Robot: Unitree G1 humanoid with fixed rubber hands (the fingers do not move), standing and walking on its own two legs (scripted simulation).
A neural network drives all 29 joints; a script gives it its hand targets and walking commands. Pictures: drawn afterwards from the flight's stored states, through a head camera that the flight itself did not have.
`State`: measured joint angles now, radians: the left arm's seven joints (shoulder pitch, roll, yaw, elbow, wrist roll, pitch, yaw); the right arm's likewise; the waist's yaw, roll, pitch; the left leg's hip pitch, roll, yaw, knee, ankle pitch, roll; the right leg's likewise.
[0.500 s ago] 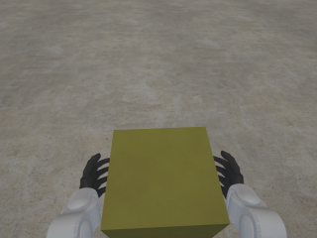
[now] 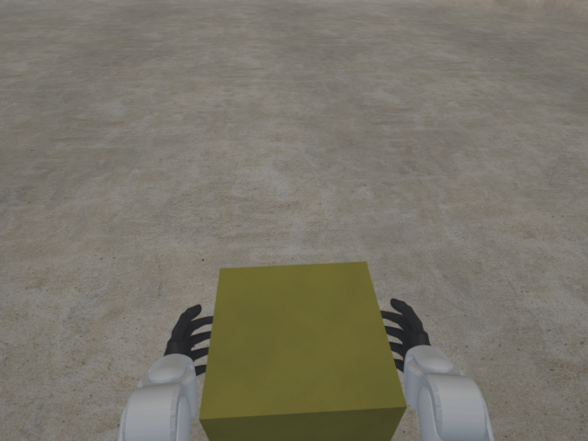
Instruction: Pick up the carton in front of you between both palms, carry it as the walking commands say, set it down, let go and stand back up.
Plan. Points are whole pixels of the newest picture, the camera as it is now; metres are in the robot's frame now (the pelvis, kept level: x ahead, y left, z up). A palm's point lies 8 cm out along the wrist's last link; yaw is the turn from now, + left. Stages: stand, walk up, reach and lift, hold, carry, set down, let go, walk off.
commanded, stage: carry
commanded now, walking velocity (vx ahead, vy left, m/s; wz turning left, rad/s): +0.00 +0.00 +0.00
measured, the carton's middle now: (298, 374) +0.25 +0.00 -0.02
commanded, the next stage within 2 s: hold in 1.10 s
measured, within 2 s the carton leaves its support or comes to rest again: neither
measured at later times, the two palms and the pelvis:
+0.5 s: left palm (193, 345) +0.27 +0.14 +0.03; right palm (408, 337) +0.28 -0.16 +0.03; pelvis +0.00 -0.01 +0.00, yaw +1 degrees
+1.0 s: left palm (195, 349) +0.27 +0.14 +0.02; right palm (409, 342) +0.27 -0.16 +0.03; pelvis +0.00 -0.01 +0.00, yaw +1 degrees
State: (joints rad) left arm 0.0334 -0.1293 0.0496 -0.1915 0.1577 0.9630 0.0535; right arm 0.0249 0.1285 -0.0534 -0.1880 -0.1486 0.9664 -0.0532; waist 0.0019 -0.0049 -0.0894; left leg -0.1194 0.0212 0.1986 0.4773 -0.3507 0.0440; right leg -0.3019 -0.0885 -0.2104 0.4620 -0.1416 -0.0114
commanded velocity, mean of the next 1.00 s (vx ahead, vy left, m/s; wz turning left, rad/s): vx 0.00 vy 0.00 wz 0.00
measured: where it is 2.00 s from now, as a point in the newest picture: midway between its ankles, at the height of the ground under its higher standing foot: outside the picture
